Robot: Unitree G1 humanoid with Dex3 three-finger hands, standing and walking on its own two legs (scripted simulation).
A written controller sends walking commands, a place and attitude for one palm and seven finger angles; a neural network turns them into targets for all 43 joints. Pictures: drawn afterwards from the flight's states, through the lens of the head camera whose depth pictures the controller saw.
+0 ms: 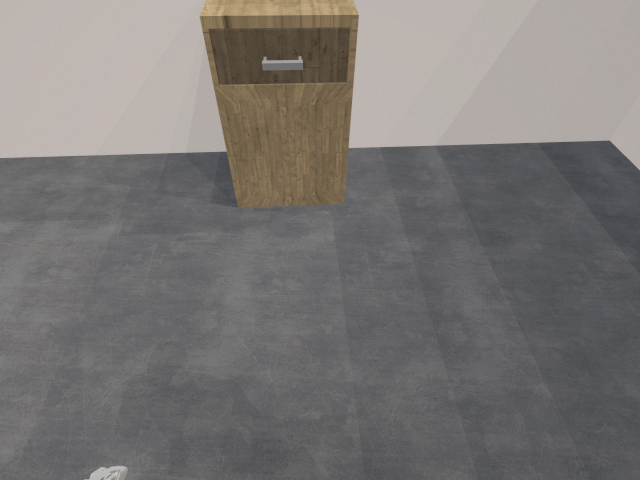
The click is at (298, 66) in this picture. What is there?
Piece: drawer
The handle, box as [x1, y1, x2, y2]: [262, 56, 302, 69]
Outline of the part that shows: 302,60 300,56 298,56 298,60 267,60 266,57 264,57 262,60 262,68 302,69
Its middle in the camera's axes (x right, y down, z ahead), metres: -0.13 -0.59 +1.29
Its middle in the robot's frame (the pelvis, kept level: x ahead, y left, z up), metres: +1.35 +0.20 -0.08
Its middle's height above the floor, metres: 0.69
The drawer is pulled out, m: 0.00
